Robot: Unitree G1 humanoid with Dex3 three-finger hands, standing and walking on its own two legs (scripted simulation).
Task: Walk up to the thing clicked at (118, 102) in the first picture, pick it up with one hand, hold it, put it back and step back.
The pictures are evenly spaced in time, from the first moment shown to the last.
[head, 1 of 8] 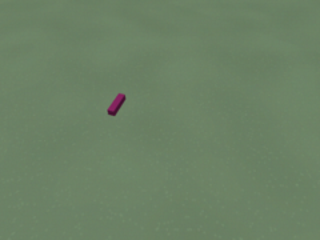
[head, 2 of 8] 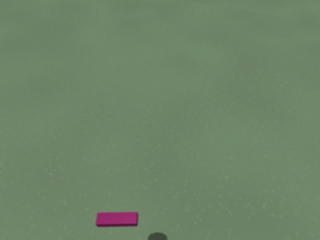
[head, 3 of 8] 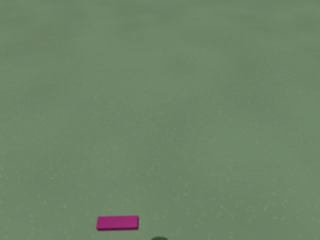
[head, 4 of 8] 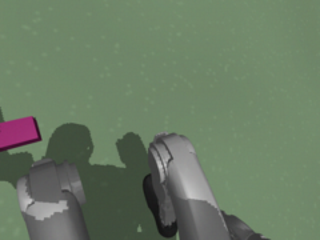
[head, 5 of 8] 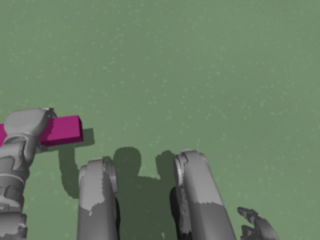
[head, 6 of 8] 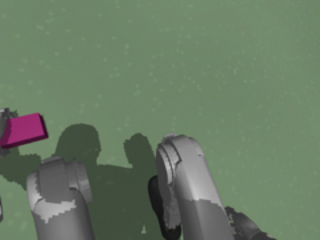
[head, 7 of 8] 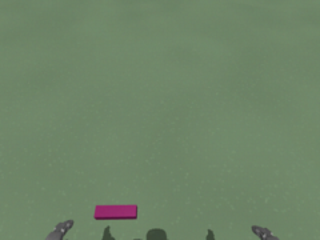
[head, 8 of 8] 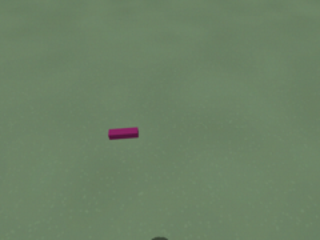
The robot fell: no
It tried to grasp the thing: yes
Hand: left
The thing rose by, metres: 0.69
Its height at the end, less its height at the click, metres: +0.00
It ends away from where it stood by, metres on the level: 0.01
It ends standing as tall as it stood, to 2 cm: yes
